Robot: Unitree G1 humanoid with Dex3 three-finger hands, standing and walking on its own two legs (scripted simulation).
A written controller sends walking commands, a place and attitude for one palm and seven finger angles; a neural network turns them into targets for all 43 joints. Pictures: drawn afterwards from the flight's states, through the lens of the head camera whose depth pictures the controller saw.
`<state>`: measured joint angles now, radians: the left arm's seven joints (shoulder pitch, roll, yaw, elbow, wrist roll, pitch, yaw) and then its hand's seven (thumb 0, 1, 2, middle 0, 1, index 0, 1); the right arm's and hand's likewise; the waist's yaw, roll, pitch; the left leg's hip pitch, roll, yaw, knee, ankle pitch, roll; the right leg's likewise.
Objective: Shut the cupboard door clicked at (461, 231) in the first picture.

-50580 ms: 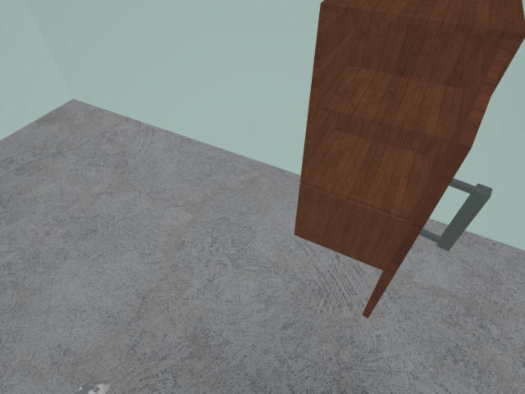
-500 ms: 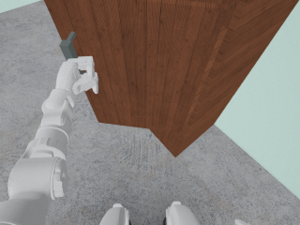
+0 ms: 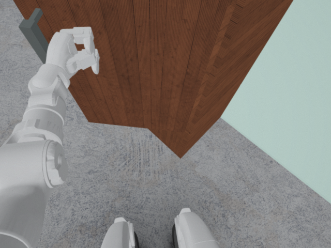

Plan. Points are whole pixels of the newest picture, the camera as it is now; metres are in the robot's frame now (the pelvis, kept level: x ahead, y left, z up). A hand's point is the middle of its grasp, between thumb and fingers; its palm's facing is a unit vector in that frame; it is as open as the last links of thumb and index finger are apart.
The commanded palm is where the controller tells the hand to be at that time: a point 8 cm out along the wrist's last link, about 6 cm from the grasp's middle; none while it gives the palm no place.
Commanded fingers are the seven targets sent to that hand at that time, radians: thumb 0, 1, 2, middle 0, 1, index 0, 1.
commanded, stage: push the door shut along its arc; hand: left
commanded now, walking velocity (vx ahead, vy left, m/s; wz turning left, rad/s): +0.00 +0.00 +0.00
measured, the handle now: (50, 48) +0.57 +0.20 +0.11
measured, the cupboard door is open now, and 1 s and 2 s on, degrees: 38 19 19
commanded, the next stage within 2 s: pull the fist back off the door in 0.66 s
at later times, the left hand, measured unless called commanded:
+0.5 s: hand (101, 43) +0.56 +0.08 +0.12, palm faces -0.38 -0.92 -0.03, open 3.3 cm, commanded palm +0.58 +0.11 +0.11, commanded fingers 0.00 0.90 0.90 -1.30 -1.50 -1.30 -1.50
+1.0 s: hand (112, 36) +0.61 +0.06 +0.10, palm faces +0.09 -1.00 -0.03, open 3.2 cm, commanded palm +0.57 +0.09 +0.11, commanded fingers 0.00 0.90 0.90 -1.30 -1.50 -1.30 -1.50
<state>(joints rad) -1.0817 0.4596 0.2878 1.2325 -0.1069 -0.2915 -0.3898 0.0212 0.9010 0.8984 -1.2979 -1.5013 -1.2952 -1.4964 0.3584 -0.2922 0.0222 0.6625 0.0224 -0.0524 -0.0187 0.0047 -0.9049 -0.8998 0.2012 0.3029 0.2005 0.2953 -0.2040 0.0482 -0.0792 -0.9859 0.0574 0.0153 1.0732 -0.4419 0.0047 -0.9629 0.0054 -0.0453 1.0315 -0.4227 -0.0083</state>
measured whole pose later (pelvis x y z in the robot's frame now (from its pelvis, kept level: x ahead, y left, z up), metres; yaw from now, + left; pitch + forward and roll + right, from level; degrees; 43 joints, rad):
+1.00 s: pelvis +0.01 +0.00 -0.02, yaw -1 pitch +28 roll -2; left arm -1.25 0.37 0.36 1.21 0.08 -0.25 0.17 0.03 0.91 0.91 -1.29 -1.50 -1.29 -1.50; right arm 0.47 -0.23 0.01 0.67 -0.10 -0.09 0.10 0.00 -0.91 -0.90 0.20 0.30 0.20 0.30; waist -0.25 0.08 -0.12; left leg -1.16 0.07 0.00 1.15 -0.48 -0.01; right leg -1.13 0.02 -0.05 1.10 -0.46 -0.01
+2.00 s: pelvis +0.02 -0.01 +0.03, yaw +0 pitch +13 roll +0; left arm -0.58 0.20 0.19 0.81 -0.08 -0.38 0.01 0.02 0.90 0.90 -1.30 -1.50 -1.29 -1.50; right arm 0.40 -0.25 -0.03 0.65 0.01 0.00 0.03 0.01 -0.91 -0.90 0.20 0.30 0.20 0.30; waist -0.10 0.05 -0.11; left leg -0.69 0.05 0.04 0.87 -0.41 -0.01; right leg -0.69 0.01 -0.02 0.86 -0.40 -0.02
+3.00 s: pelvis +0.05 +0.00 +0.08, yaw +2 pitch -3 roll +0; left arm 0.50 0.36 0.37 -0.37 -0.06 -0.07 0.11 0.02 0.89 0.90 -0.39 -0.50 -0.38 -0.49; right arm 0.21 -0.23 0.01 0.63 0.02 -0.06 -0.07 0.01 -0.90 -0.90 0.20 0.30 0.20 0.30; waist 0.06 0.08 -0.01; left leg -0.12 0.02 0.03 0.44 -0.26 0.00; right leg -0.09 -0.01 -0.04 0.41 -0.26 0.00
